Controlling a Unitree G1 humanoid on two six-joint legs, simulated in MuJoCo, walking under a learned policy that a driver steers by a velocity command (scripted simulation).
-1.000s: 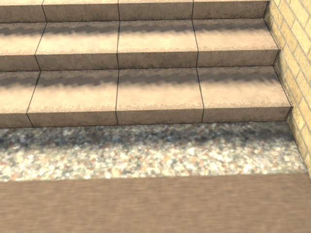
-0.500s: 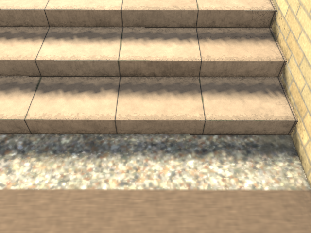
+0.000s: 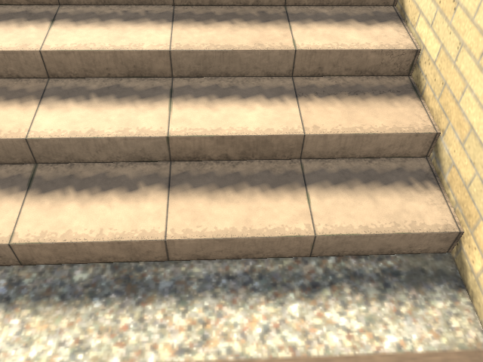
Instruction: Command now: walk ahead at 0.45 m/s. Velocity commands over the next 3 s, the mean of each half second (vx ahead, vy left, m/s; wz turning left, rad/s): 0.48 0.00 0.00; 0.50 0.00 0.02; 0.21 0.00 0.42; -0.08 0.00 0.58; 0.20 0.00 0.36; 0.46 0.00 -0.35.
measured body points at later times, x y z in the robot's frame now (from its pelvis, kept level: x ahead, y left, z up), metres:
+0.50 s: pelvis +0.29 -0.06 +0.00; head +0.30 -0.06 +0.45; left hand +0.30 +0.20 -0.14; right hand +0.42 -0.33 -0.12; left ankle +0.38 +0.12 -0.67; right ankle +0.29 -0.14 -0.75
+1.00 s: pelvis +0.55 +0.00 +0.00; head +0.57 +0.02 +0.45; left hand +0.63 +0.25 -0.15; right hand +0.55 -0.25 -0.13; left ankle +0.55 +0.07 -0.75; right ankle +0.56 -0.14 -0.68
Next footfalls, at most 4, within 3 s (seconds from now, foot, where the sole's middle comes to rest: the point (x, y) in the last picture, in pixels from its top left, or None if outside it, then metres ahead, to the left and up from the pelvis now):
0.22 right None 0.33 -0.14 -0.78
0.74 left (205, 340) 0.59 0.08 -0.78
1.22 right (260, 288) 0.75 -0.09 -0.78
1.78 left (182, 337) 0.60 0.14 -0.78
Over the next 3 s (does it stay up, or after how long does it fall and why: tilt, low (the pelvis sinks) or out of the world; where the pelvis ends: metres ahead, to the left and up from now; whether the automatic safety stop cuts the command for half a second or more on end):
stays up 0.71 0.22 -0.01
